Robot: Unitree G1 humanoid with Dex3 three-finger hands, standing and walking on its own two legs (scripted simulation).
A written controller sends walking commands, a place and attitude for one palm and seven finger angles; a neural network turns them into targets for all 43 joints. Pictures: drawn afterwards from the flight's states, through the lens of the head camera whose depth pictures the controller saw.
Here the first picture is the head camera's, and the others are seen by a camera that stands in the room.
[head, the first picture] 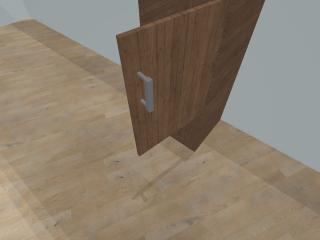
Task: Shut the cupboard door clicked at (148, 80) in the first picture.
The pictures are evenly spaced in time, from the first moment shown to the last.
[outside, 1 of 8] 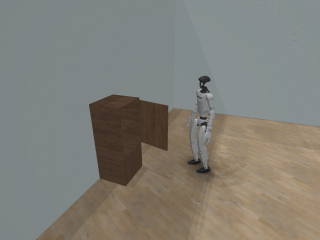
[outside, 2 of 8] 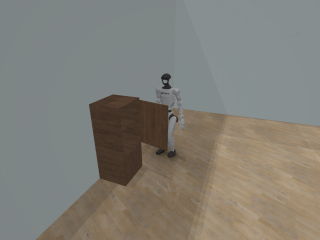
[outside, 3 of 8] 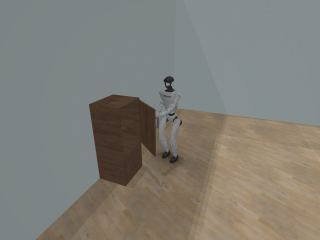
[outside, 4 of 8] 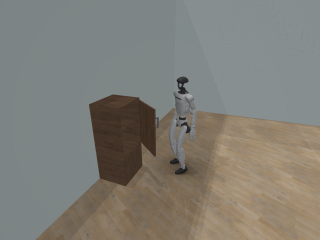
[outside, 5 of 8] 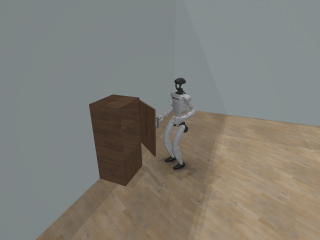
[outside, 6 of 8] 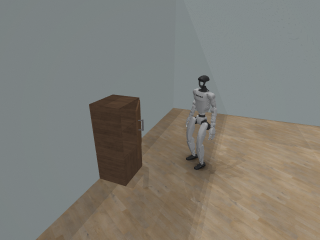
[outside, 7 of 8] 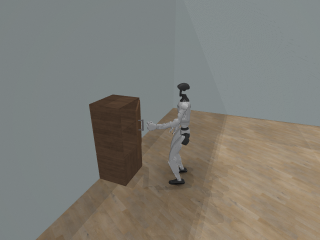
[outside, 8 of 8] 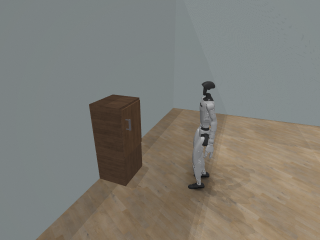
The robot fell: no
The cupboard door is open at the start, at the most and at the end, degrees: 78 78 1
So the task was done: yes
